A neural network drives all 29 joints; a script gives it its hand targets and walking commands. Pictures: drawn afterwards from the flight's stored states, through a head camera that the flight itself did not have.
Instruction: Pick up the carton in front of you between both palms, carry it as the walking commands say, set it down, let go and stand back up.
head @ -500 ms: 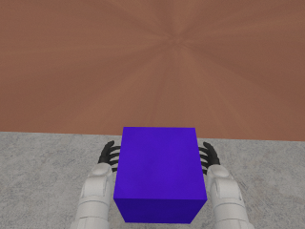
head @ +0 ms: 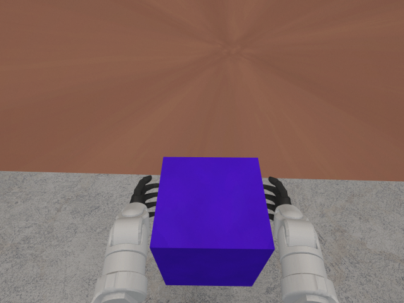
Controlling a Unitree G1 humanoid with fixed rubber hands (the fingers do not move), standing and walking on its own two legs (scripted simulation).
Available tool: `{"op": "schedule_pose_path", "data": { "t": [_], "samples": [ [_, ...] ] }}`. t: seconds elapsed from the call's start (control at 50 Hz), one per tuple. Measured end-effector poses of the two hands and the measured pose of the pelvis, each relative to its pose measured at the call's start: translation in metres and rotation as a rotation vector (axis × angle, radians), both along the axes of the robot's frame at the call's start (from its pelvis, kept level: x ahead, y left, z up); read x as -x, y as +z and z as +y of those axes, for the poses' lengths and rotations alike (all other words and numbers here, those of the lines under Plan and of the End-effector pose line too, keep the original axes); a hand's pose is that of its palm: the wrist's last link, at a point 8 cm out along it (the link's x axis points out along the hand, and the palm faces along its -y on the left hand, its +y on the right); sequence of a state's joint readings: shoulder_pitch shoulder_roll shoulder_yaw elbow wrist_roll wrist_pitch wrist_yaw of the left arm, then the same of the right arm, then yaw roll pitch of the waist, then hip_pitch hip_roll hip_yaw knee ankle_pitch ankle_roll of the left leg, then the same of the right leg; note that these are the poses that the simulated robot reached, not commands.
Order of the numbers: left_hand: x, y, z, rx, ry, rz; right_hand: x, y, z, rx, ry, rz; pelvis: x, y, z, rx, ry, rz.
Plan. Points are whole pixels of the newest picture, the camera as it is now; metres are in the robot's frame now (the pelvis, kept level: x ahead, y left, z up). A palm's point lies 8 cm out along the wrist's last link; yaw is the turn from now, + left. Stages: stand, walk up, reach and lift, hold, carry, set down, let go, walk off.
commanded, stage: reach and lift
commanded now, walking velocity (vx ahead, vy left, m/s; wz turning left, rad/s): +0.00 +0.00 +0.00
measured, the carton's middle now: (209, 224) +0.31 +0.00 -0.05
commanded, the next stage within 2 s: hold in 0.52 s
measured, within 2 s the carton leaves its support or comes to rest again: neither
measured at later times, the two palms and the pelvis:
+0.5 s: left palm (138, 206) +0.30 +0.15 +0.04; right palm (283, 207) +0.30 -0.15 +0.04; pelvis +0.02 +0.00 +0.01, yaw +0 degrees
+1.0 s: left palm (136, 206) +0.29 +0.15 +0.05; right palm (286, 208) +0.29 -0.15 +0.05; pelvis +0.00 +0.00 +0.00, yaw +0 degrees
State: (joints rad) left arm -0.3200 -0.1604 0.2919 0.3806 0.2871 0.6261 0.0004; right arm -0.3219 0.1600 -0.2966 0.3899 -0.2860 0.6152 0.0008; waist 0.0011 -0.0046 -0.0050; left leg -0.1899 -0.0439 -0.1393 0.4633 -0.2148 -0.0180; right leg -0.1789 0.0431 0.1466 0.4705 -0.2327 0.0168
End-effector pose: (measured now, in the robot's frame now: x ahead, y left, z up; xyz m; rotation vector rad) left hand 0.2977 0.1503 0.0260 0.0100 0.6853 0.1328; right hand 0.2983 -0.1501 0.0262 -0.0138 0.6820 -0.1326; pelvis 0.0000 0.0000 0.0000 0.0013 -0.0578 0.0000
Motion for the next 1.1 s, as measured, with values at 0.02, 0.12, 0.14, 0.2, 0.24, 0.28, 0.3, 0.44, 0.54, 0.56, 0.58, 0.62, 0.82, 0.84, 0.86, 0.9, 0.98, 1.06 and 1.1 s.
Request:
{"op": "schedule_pose_path", "data": {
  "t": [0.02, 0.12, 0.14, 0.2, 0.24, 0.28, 0.3, 0.44, 0.54, 0.56, 0.58, 0.62, 0.82, 0.84, 0.86, 0.9, 0.98, 1.06, 1.1],
  "samples": [
    [0.0, 0.0, 0.0, 0.0, 0.0, 0.0, 0.0, 0.0, 0.0, -0.001, -0.001, 0.0, -0.001, 0.0, 0.0, 0.0, 0.0, 0.0],
    [-0.001, 0.002, 0.0, -0.007, -0.006, 0.003, -0.001, 0.002, 0.0, 0.006, 0.004, 0.003, -0.007, 0.002, 0.0, 0.0, -0.001, -0.004],
    [-0.002, 0.003, 0.0, -0.009, -0.007, 0.004, -0.002, 0.002, 0.0, 0.008, 0.006, 0.004, -0.008, 0.003, 0.0, 0.0, -0.001, -0.005],
    [-0.002, 0.003, 0.0, -0.013, -0.009, 0.006, -0.003, 0.003, 0.0, 0.012, 0.01, 0.006, -0.011, 0.003, -0.001, 0.0, 0.0, -0.006],
    [-0.002, 0.004, 0.0, -0.016, -0.009, 0.006, -0.003, 0.004, 0.0, 0.015, 0.013, 0.006, -0.012, 0.004, -0.001, 0.0, 0.0, -0.008],
    [-0.002, 0.005, 0.0, -0.018, -0.01, 0.007, -0.003, 0.005, 0.0, 0.018, 0.015, 0.007, -0.014, 0.004, -0.001, 0.0, 0.001, -0.009],
    [-0.002, 0.005, 0.0, -0.019, -0.011, 0.007, -0.003, 0.006, 0.0, 0.018, 0.015, 0.007, -0.015, 0.004, -0.001, 0.0, 0.001, -0.01],
    [-0.002, 0.008, -0.001, -0.022, -0.013, 0.006, -0.003, 0.009, -0.001, 0.022, 0.018, 0.006, -0.017, 0.005, -0.002, 0.0, 0.002, -0.018],
    [0.0, 0.011, -0.001, -0.021, -0.013, 0.002, -0.002, 0.012, -0.001, 0.022, 0.017, 0.003, -0.017, 0.006, -0.002, 0.0, 0.002, -0.025],
    [0.0, 0.012, -0.001, -0.021, -0.012, 0.0, -0.001, 0.013, -0.001, 0.021, 0.017, 0.0, -0.016, 0.006, -0.002, 0.0, 0.002, -0.026],
    [0.001, 0.014, -0.001, -0.02, -0.012, -0.005, 0.0, 0.014, -0.001, 0.021, 0.016, -0.005, -0.016, 0.006, -0.002, 0.0, 0.003, -0.028],
    [0.002, 0.019, -0.001, -0.018, -0.012, -0.018, 0.001, 0.019, -0.001, 0.019, 0.014, -0.017, -0.016, 0.006, -0.002, 0.0, 0.004, -0.032],
    [0.007, 0.025, -0.002, -0.013, -0.011, -0.007, 0.008, 0.026, -0.002, 0.013, 0.007, -0.007, -0.008, 0.006, -0.001, 0.0, 0.001, -0.063],
    [0.008, 0.025, -0.002, -0.013, -0.011, -0.005, 0.008, 0.025, -0.002, 0.012, 0.007, -0.004, -0.007, 0.006, -0.001, 0.0, 0.001, -0.064],
    [0.009, 0.024, -0.002, -0.012, -0.01, -0.004, 0.009, 0.025, -0.002, 0.012, 0.006, -0.003, -0.006, 0.005, -0.001, 0.0, 0.001, -0.064],
    [0.009, 0.024, -0.001, -0.011, -0.009, -0.004, 0.009, 0.024, -0.001, 0.011, 0.006, -0.004, -0.004, 0.005, -0.001, 0.0, 0.001, -0.064],
    [0.009, 0.025, -0.001, -0.009, -0.007, -0.01, 0.009, 0.025, -0.001, 0.008, 0.004, -0.009, -0.002, 0.005, -0.001, 0.0, 0.001, -0.064],
    [0.008, 0.026, -0.001, -0.006, -0.005, -0.015, 0.008, 0.026, -0.001, 0.005, 0.001, -0.014, -0.001, 0.005, -0.001, 0.0, 0.001, -0.063],
    [0.007, 0.026, -0.001, -0.005, -0.005, -0.016, 0.007, 0.026, -0.001, 0.004, 0.001, -0.016, -0.002, 0.005, -0.001, 0.0, 0.0, -0.063]
  ]
}}
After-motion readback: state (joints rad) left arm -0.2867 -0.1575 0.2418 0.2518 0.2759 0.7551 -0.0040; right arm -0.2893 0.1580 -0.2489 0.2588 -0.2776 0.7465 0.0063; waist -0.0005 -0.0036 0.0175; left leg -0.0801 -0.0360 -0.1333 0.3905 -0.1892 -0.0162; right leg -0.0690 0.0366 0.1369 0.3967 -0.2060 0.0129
